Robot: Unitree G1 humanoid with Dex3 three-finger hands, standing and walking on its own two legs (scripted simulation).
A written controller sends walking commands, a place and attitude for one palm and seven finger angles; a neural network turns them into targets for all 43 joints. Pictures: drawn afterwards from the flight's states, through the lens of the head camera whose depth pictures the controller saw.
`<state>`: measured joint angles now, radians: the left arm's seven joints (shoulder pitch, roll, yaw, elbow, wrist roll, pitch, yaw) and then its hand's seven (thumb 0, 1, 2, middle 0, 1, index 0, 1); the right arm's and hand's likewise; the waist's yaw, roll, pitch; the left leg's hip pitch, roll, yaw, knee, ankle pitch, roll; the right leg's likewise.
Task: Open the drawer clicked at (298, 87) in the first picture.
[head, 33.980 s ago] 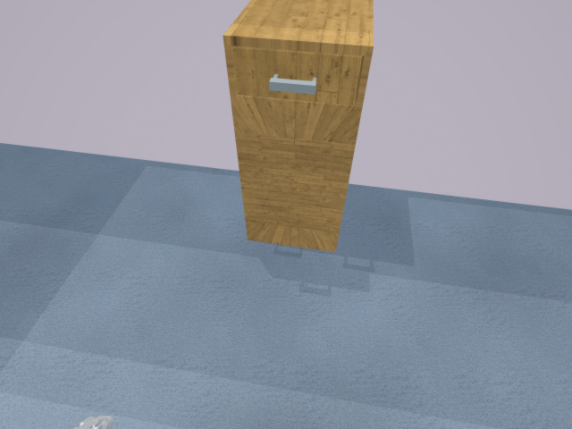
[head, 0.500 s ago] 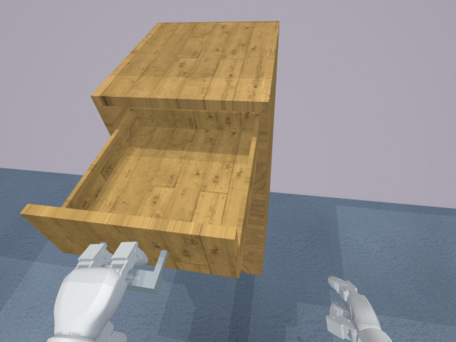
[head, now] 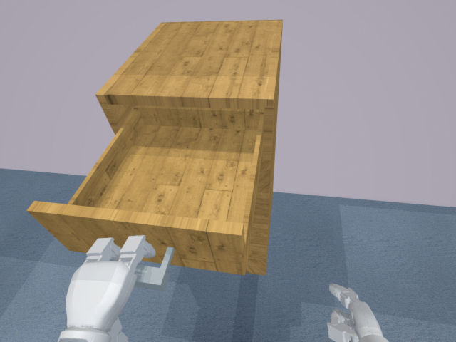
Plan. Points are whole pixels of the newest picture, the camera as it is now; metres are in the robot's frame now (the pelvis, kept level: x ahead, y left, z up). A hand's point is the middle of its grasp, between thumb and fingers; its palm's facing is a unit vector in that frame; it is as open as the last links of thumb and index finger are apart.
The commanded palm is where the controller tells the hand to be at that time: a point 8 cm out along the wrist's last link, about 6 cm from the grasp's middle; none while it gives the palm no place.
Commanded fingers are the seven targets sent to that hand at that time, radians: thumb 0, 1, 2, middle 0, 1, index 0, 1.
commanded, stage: lift the hand off the handle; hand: left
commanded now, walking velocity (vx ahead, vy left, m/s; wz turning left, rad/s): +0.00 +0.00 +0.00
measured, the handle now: (133, 261) +0.23 +0.19 +0.06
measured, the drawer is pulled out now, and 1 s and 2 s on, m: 0.30 0.30 0.30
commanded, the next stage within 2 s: draw the hand back to the body in 1.20 s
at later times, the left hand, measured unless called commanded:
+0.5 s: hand (100, 271) +0.19 +0.21 +0.11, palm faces +0.08 -0.15 -0.99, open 13.3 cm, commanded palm +0.16 +0.20 +0.18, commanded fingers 0.00 -0.50 0.30 -0.30 -1.20 -0.30 -1.20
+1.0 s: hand (80, 231) +0.21 +0.21 +0.19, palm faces +0.17 -0.15 -0.97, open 13.9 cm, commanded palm +0.16 +0.20 +0.25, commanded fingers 0.00 -0.50 0.30 -0.30 -1.20 -0.30 -1.20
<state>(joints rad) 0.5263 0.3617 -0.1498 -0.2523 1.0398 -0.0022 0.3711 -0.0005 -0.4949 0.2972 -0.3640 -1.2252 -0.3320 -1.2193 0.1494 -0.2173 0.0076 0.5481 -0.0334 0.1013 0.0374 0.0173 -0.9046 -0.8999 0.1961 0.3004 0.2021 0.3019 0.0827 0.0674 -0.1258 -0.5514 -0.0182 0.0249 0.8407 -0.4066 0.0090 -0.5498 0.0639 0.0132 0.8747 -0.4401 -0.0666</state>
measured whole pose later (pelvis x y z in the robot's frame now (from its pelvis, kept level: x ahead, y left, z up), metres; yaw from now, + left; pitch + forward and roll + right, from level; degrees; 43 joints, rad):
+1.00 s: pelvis +0.01 +0.02 +0.03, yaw -1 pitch -2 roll +0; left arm 0.40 0.49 -0.10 -0.64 0.87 0.22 -0.01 0.00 -0.50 0.30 -0.33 -1.20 -0.32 -1.20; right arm 0.09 -0.25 0.09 0.51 0.04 0.18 0.06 0.02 -0.90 -0.90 0.20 0.30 0.20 0.30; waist 0.11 0.13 -0.06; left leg -0.23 -0.02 0.03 0.55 -0.30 0.03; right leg -0.21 0.06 0.03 0.55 -0.31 -0.04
